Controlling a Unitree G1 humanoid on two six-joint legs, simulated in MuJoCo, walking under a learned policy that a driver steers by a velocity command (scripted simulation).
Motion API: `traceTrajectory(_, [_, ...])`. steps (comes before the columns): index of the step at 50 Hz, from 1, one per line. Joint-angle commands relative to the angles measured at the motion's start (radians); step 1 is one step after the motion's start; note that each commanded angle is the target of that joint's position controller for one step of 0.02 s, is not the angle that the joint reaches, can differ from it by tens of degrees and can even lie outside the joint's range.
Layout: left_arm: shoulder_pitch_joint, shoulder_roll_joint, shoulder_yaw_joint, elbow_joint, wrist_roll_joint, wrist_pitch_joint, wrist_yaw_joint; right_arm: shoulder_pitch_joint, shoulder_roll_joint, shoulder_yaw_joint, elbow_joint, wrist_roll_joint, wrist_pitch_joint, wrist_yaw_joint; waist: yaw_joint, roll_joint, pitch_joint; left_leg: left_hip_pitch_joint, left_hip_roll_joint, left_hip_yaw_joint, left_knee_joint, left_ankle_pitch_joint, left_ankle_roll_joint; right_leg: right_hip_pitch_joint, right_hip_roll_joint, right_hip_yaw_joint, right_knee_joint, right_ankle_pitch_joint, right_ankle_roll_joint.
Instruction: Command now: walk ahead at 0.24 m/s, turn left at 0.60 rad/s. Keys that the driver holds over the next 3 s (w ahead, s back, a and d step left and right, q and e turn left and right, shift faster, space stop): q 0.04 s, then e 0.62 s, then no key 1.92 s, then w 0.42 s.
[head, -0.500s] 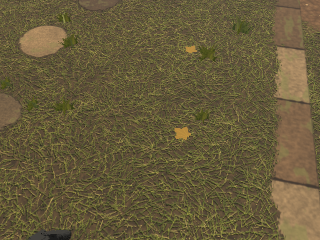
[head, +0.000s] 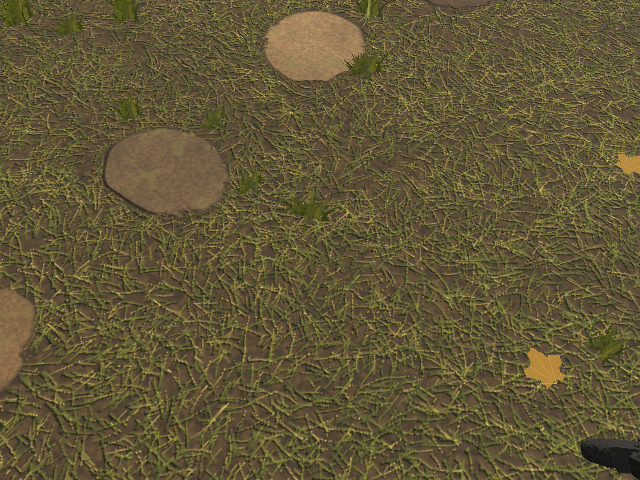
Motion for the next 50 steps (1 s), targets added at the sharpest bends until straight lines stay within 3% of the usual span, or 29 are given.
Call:
traceTrajectory(1, [-0.041,0.129,0.017,-0.11,0.001,-0.032,0.01,0.154,-0.161,-0.053,-0.039,0.013,-0.018,-0.008,-0.084,-0.019,-0.286,0.586,0.29,-0.417,-0.211,0.537,0.227,-0.458,-0.029,0.114,0.18,0.055,-0.005])
traceTrajectory(2, [-0.038,0.139,0.022,-0.11,0.015,-0.021,0.019,0.115,-0.145,-0.048,-0.042,0.015,-0.015,-0.015,-0.056,0.0,-0.245,0.475,0.265,-0.378,-0.233,0.532,0.212,-0.412,-0.047,0.117,0.118,0.094,0.002])
traceTrajectory(4, [0.02,0.128,0.021,-0.083,0.009,0.007,0.018,0.063,-0.118,-0.034,-0.042,-0.013,-0.014,-0.022,-0.009,0.032,-0.236,0.328,0.256,-0.31,-0.271,0.608,0.208,-0.297,-0.053,0.097,0.077,0.135,0.015])
traceTrajectory(5, [0.043,0.107,0.016,-0.069,0.009,0.016,0.019,0.059,-0.111,-0.029,-0.03,-0.017,-0.019,-0.025,-0.001,0.037,-0.245,0.295,0.251,-0.269,-0.279,0.654,0.21,-0.265,-0.051,0.086,0.043,0.155,0.025])
traceTrajectory(9, [0.012,0.042,-0.006,-0.056,0.014,0.032,0.02,0.037,-0.064,-0.004,0.034,-0.026,-0.027,-0.035,-0.006,0.068,-0.246,0.245,0.199,-0.123,-0.302,0.601,0.157,-0.168,-0.065,0.081,-0.22,0.328,0.035])
traceTrajectory(13, [-0.069,0.069,-0.001,-0.068,-0.001,0.041,0.013,0.043,-0.081,-0.002,0.091,-0.049,-0.024,-0.036,-0.049,0.08,-0.19,0.253,0.227,-0.112,-0.341,0.401,0.142,-0.121,-0.055,0.085,-0.379,0.409,0.02])
traceTrajectory(16, [-0.112,0.105,0.014,-0.104,-0.001,0.049,0.009,0.059,-0.123,-0.017,0.122,-0.03,-0.004,-0.042,-0.068,0.089,-0.14,0.335,0.28,-0.156,-0.305,0.333,0.153,-0.202,-0.035,0.071,-0.396,0.261,-0.001])
traceTrajectory(18, [-0.113,0.096,0.016,-0.119,0.001,0.054,0.001,0.069,-0.127,-0.021,0.131,-0.013,0.015,-0.054,-0.07,0.086,-0.129,0.394,0.311,-0.182,-0.261,0.337,0.154,-0.231,-0.024,0.054,-0.419,0.191,-0.017])
traceTrajectory(20, [-0.084,0.074,0.014,-0.118,-0.002,0.054,-0.01,0.057,-0.124,-0.023,0.132,0.002,0.032,-0.068,-0.047,0.08,-0.134,0.424,0.304,-0.168,-0.195,0.38,0.122,-0.182,0.0,0.02,-0.54,0.257,-0.042])
traceTrajectory(21, [-0.064,0.081,0.017,-0.116,0.001,0.05,-0.014,0.072,-0.122,-0.026,0.139,0.009,0.037,-0.074,-0.033,0.062,-0.14,0.414,0.275,-0.138,-0.146,0.368,0.081,-0.119,0.006,0.027,-0.644,0.407,-0.064])
traceTrajectory(22, [-0.046,0.133,0.031,-0.118,0.007,0.048,-0.011,0.089,-0.106,-0.026,0.134,0.001,0.032,-0.079,-0.043,-0.021,-0.171,0.368,0.201,-0.072,-0.034,0.28,0.019,-0.029,-0.044,0.124,-0.679,0.691,-0.102])
traceTrajectory(23, [-0.038,0.234,0.057,-0.127,0.009,0.048,-0.003,0.089,-0.076,-0.021,0.101,-0.027,0.019,-0.079,-0.083,-0.224,-0.202,0.178,0.05,0.045,0.138,0.053,-0.075,0.111,-0.199,0.354,-0.672,1.012,-0.223])
traceTrajectory(24, [0.042,0.191,0.053,-0.118,0.014,0.051,0.001,-0.03,-0.07,-0.017,0.078,-0.04,0.016,-0.079,0.024,-0.292,-0.217,-0.034,-0.053,0.006,0.328,-0.442,-0.125,0.226,-0.312,0.528,-0.733,1.129,-0.371])
traceTrajectory(25, [0.078,0.171,0.043,-0.115,0.025,0.043,0.003,-0.03,-0.076,-0.021,0.076,-0.024,0.015,-0.072,0.032,-0.207,-0.259,-0.092,-0.031,-0.083,0.484,-0.533,-0.127,0.265,-0.313,0.525,-0.748,1.084,-0.391])
traceTrajectory(26, [0.035,0.167,0.047,-0.122,0.021,0.035,0.008,-0.017,-0.066,-0.023,0.088,-0.006,0.021,-0.069,0.004,-0.139,-0.25,-0.123,-0.005,-0.107,0.543,-0.484,-0.131,0.267,-0.268,0.46,-0.726,1.043,-0.35])
traceTrajectory(27, [-0.01,0.164,0.049,-0.134,0.004,0.036,0.012,-0.004,-0.069,-0.025,0.097,-0.001,0.027,-0.071,-0.015,-0.095,-0.22,-0.147,0.012,-0.107,0.515,-0.422,-0.14,0.243,-0.229,0.404,-0.723,1.005,-0.308])
traceTrajectory(28, [-0.044,0.155,0.048,-0.145,-0.006,0.04,0.021,-0.012,-0.081,-0.029,0.098,-0.004,0.031,-0.076,-0.027,-0.092,-0.216,-0.135,0.031,-0.115,0.465,-0.364,-0.148,0.226,-0.207,0.382,-0.728,0.959,-0.282])
traceTrajectory(30, [-0.06,0.156,0.051,-0.154,-0.007,0.062,0.028,-0.014,-0.055,-0.023,0.098,0.0,0.03,-0.076,-0.038,-0.124,-0.214,-0.07,0.01,-0.088,0.358,-0.305,-0.173,0.182,-0.157,0.353,-0.734,0.945,-0.265])
traceTrajectory(34, [-0.065,0.173,0.062,-0.173,-0.006,0.085,0.04,-0.002,-0.048,-0.017,0.112,0.008,0.022,-0.067,-0.031,-0.154,-0.245,0.049,-0.002,-0.085,0.166,-0.219,-0.189,0.143,-0.138,0.357,-0.726,0.869,-0.256])
traceTrajectory(38, [-0.076,0.156,0.053,-0.173,0.0,0.097,0.034,0.015,-0.068,-0.021,0.122,0.008,0.019,-0.05,-0.016,-0.195,-0.226,0.163,0.011,-0.066,0.023,-0.172,-0.171,0.08,-0.135,0.394,-0.717,0.725,-0.245])
traceTrajectory(40, [-0.104,0.139,0.041,-0.174,-0.006,0.1,0.034,0.054,-0.063,-0.023,0.138,0.003,0.008,-0.041,-0.047,-0.185,-0.2,0.267,0.011,-0.043,-0.177,-0.026,-0.138,0.031,-0.103,0.4,-0.69,0.59,-0.206])
traceTrajectory(41, [-0.077,0.116,0.032,-0.165,0.0,0.097,0.033,0.058,-0.078,-0.026,0.139,-0.008,0.004,-0.041,-0.045,-0.151,-0.184,0.332,0.05,-0.076,-0.246,0.054,-0.112,-0.015,-0.07,0.393,-0.671,0.47,-0.165])
traceTrajectory(42, [-0.042,0.067,0.014,-0.163,0.024,0.089,0.031,0.071,-0.14,-0.035,0.126,-0.03,0.001,-0.046,-0.022,0.007,-0.197,0.408,0.223,-0.253,-0.292,0.172,-0.055,-0.091,0.013,0.312,-0.534,0.278,-0.104])
traceTrajectory(43, [-0.026,0.047,0.009,-0.186,0.022,0.08,0.03,0.04,-0.173,-0.036,0.135,-0.049,0.003,-0.046,0.024,0.211,-0.165,0.359,0.359,-0.423,-0.308,0.285,0.094,-0.174,0.127,0.199,-0.454,0.015,-0.052])
traceTrajectory(44, [-0.052,0.11,0.024,-0.176,0.027,0.076,0.035,0.019,-0.118,-0.021,0.124,-0.053,-0.006,-0.043,-0.019,0.201,-0.159,0.303,0.403,-0.477,-0.333,0.234,0.184,-0.165,0.083,0.198,-0.301,-0.079,-0.012])
traceTrajectory(45, [-0.066,0.155,0.043,-0.164,0.012,0.078,0.037,0.011,-0.1,-0.014,0.126,-0.047,-0.013,-0.043,-0.029,0.16,-0.135,0.297,0.368,-0.437,-0.331,0.211,0.178,-0.18,0.082,0.201,-0.2,-0.062,0.001])
traceTrajectory(46, [-0.056,0.144,0.047,-0.146,0.01,0.083,0.042,-0.003,-0.104,-0.014,0.134,-0.033,-0.017,-0.044,-0.02,0.137,-0.133,0.31,0.326,-0.383,-0.32,0.19,0.147,-0.191,0.077,0.203,-0.158,-0.033,0.015])
traceTrajectory(48, [-0.046,0.101,0.037,-0.13,0.013,0.093,0.043,-0.021,-0.08,-0.002,0.151,-0.012,-0.019,-0.048,-0.015,0.139,-0.123,0.322,0.284,-0.307,-0.296,0.25,0.114,-0.177,0.054,0.2,-0.177,0.024,0.042])
traceTrajectory(50, [-0.056,0.045,0.016,-0.124,0.01,0.087,0.035,-0.014,-0.075,0.001,0.173,-0.011,-0.007,-0.051,-0.021,0.152,-0.136,0.339,0.228,-0.225,-0.266,0.322,0.092,-0.111,0.038,0.128,-0.329,0.058,0.052])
